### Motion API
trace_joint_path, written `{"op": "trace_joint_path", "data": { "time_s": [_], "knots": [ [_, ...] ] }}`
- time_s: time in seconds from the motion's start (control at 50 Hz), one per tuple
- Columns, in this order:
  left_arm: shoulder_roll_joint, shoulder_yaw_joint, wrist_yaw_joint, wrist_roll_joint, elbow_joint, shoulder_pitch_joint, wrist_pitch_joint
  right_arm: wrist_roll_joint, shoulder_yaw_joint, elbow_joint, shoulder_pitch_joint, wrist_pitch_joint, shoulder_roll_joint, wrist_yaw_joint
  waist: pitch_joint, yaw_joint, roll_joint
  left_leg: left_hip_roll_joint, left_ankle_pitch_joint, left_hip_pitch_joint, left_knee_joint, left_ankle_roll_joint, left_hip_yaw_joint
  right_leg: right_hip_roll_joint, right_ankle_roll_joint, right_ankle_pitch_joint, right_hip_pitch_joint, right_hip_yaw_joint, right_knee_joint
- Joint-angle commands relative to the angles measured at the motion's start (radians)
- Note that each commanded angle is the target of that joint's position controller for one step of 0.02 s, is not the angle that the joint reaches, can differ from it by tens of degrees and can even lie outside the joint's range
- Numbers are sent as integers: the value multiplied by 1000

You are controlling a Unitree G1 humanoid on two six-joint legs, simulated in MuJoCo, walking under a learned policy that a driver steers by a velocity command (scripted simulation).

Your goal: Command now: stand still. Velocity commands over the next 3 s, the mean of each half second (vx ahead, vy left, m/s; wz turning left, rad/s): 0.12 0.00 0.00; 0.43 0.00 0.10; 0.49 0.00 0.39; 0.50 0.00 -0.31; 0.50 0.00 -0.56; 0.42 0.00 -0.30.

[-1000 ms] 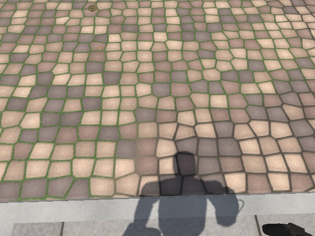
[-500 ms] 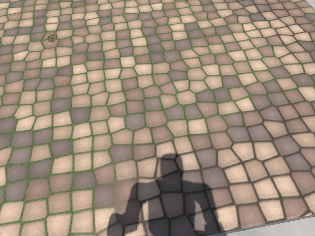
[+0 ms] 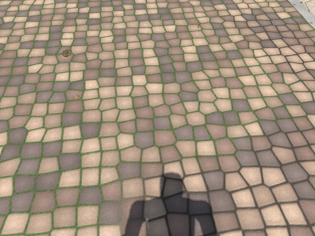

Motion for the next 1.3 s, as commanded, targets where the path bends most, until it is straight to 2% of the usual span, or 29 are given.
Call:
{"op": "trace_joint_path", "data": {
  "time_s": [0.02,0.22,0.3,0.34,0.36,0.4,0.44,0.48,0.5,0.52,0.54,0.56,0.58,0.62,0.64,0.72,0.86,0.92,0.96,0.98,1.0,1.02,1.04,1.06,1.08,1.12,1.16,1.22,1.3],
  "knots": [
    [67,7,5,0,-3,36,-7,1,-12,-11,55,-6,-83,-3,52,-2,19,106,-13,-114,-115,39,-109,-100,-9,-30,54,122,-62],
    [48,-1,12,0,47,71,-5,2,-6,11,75,-7,-61,-6,61,-3,14,102,35,-94,-108,43,-101,-105,-4,10,55,120,-50],
    [55,10,5,9,36,64,4,-3,-32,8,107,6,-113,-2,102,-20,82,104,-446,-128,-158,103,-170,-15,-26,-371,-60,49,69],
    [12,5,-8,25,1,14,-1,-3,-49,14,158,10,-141,-1,176,-50,152,221,-605,-104,-254,171,-325,19,-21,-338,-197,-23,225],
    [7,4,-14,34,-18,-8,-9,-3,-56,15,160,7,-147,-1,198,-52,167,281,-594,-97,-287,203,-383,-12,-23,-277,-241,-30,303],
    [31,15,-24,30,-49,-33,-31,-12,-64,8,152,-7,-146,3,193,-46,137,308,-480,-50,-295,224,-393,-48,-31,-284,-302,-11,367],
    [35,21,-33,21,-67,-30,-52,-12,-69,4,133,-22,-146,8,182,-29,126,285,-370,-35,-252,212,-331,-57,-38,-287,-263,-18,299],
    [13,26,-35,9,-44,63,-67,-1,-73,-9,82,-30,-145,11,158,30,106,220,-293,-141,-175,178,-227,-14,-42,-193,-33,-67,138],
    [17,35,-32,5,-6,168,-70,-1,-72,-18,63,-34,-137,12,134,70,73,175,-246,-233,-90,160,-177,17,-41,-175,143,-70,75],
    [63,52,-22,13,26,291,-78,-6,-61,-36,36,-46,-100,17,97,121,-43,105,-162,-350,115,127,-79,-79,-56,-246,315,82,-21],
    [179,81,-13,14,43,420,-78,0,-40,-86,19,-57,-21,29,35,148,-311,-32,-231,-543,462,72,81,-327,-138,-528,442,518,-220],
    [169,78,-12,12,60,421,-64,-30,-61,-106,-14,-57,-104,36,73,118,-236,-15,-300,-612,660,87,27,-411,-193,-561,363,676,-258],
    [125,65,-15,17,19,301,-63,-35,-63,-112,-49,-57,-103,46,134,60,-89,48,-205,-631,732,100,-18,-383,-185,-545,277,585,-246],
    [97,54,-18,14,-26,182,-78,-21,-57,-102,-42,-66,-66,61,131,4,-22,93,-46,-570,702,90,-28,-303,-150,-332,195,405,-270],
    [68,43,-15,9,-26,175,-86,-25,-61,-96,-34,-61,-74,65,113,-8,-19,99,-4,-549,679,78,-16,-263,-128,-213,202,326,-275],
    [58,29,-7,6,18,276,-102,-23,-65,-120,-99,-37,-70,68,84,-8,-57,83,56,-594,634,42,45,-222,-130,203,268,169,-233],
    [70,20,2,13,29,299,-110,-6,-40,-230,-365,-32,-46,71,136,25,-88,24,189,-469,258,62,137,-203,-118,432,220,11,-253],
    [93,26,11,15,32,273,-117,-6,-52,-228,-310,-38,-79,62,92,-22,-87,-26,162,-344,210,129,151,-235,-97,759,292,-51,-140],
    [122,36,18,21,23,240,-109,-9,-75,-169,-117,-49,-115,53,-17,-104,-93,-82,97,-174,196,175,159,-242,-85,946,331,-87,123],
    [136,41,17,17,16,223,-101,-15,-90,-123,18,-54,-133,49,-80,-162,-79,-90,116,-15,124,199,148,-227,-74,869,277,-109,323],
    [126,38,11,13,-9,220,-99,-33,-114,-97,146,-54,-198,42,-151,-208,-18,59,-18,187,94,249,-56,-194,-62,581,89,-123,607],
    [24,26,-14,-4,-43,303,-100,-39,-136,-104,159,-44,-284,42,-230,-126,213,348,-84,430,-15,437,-634,31,-18,-305,-309,-100,1030],
    [98,43,-20,9,-76,189,-106,-1,-131,-108,88,-33,-261,52,-206,-118,99,335,-200,397,-148,427,-773,16,-37,-321,-446,76,1099],
    [117,46,-25,6,-129,76,-119,3,-120,-133,-12,-34,-226,50,-62,-89,59,320,-164,258,-174,385,-623,-46,-45,-215,-497,88,1043],
    [121,49,-24,9,-140,42,-128,0,-108,-137,-50,-39,-176,51,-10,-55,-29,288,-23,137,-195,348,-531,-81,-43,-150,-449,84,965],
    [95,49,-21,29,-151,51,-103,1,-91,-137,-66,-54,-131,39,12,11,-42,205,199,-20,-198,299,-384,-113,-12,-147,-330,90,856],
    [71,47,-23,39,-165,53,-70,7,-91,-133,-26,-71,-147,34,7,29,-19,168,291,-66,-200,292,-318,-119,19,-168,-300,77,774],
    [79,47,-29,42,-224,-70,-46,11,-97,-136,37,-73,-185,30,41,4,16,132,282,-89,-229,270,-286,-125,62,-78,-370,43,642],
    [93,47,-38,34,-295,-243,-39,11,-94,-137,137,-64,-180,34,45,-64,49,111,381,15,-214,199,-285,-109,82,86,-461,27,464]
  ]
}}
Next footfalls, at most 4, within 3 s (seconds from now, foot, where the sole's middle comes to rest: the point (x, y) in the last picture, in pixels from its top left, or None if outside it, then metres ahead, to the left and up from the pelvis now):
1.00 left None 0.47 0.04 -0.78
1.56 right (169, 177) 0.82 -0.02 -0.78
2.08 left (128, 137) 1.07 0.20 -0.78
2.62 right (174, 108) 1.30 -0.06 -0.78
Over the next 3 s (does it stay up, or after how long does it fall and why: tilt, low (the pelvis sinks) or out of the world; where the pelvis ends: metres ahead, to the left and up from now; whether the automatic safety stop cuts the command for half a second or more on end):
stays up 1.35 -0.02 0.00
